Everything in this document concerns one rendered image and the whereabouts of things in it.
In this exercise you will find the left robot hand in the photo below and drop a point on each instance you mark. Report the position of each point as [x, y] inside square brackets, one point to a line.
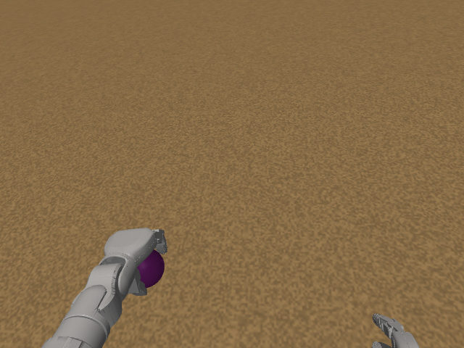
[137, 243]

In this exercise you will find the left robot arm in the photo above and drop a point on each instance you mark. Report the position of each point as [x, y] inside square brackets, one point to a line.
[98, 307]

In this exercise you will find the right robot hand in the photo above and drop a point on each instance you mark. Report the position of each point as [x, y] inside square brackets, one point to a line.
[394, 331]

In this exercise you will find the ball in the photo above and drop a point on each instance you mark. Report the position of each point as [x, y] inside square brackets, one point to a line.
[151, 269]

